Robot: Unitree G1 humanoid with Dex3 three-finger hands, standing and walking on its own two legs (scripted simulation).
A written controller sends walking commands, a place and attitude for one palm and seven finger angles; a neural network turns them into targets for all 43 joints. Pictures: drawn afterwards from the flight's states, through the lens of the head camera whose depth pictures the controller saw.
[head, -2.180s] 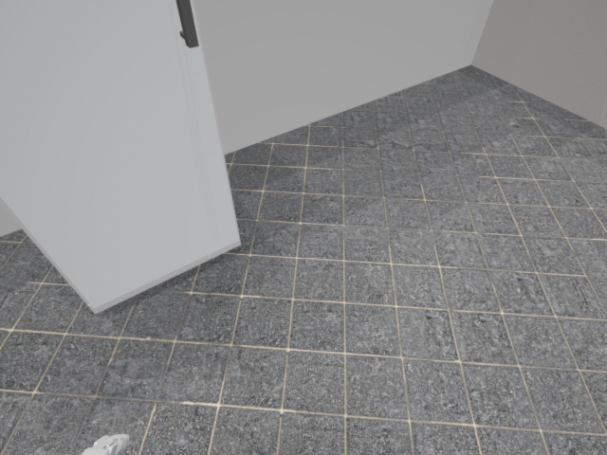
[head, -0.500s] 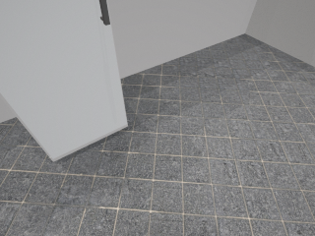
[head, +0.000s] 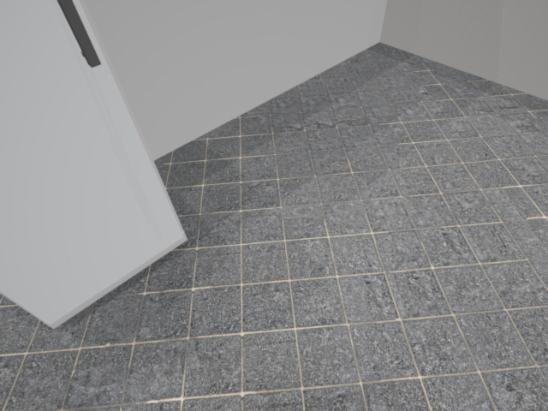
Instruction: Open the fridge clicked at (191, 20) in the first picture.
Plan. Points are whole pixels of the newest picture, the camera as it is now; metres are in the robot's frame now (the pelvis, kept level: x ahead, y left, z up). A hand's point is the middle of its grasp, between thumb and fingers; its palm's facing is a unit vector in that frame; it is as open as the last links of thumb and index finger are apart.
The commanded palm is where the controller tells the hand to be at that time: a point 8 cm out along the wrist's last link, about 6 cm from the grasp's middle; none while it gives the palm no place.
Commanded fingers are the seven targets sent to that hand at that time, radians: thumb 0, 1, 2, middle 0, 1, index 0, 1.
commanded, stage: walk to a spot facing it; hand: right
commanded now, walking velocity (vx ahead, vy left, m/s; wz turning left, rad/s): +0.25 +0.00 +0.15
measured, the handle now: out of the picture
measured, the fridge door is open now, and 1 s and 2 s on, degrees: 0 0 0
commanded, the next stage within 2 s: turn to face it in 0.02 s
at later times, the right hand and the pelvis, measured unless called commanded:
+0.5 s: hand (380, 362) +0.25 -0.16 -0.18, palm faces -0.07 +0.98 -0.21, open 7.4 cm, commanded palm none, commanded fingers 0.00 -0.90 -0.90 0.20 0.30 0.20 0.30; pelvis +0.16 +0.01 -0.02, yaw +8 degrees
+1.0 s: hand (395, 284) +0.40 -0.21 -0.16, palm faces -0.37 +0.90 -0.22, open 7.4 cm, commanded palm none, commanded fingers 0.00 -0.90 -0.90 0.20 0.30 0.20 0.30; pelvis +0.23 -0.04 +0.01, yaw +26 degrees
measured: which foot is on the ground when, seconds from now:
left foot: up 0.00-0.40, down 0.42-0.80, up 0.82-1.00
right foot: down 0.00-0.40, up 0.42-0.78, down 0.80-1.00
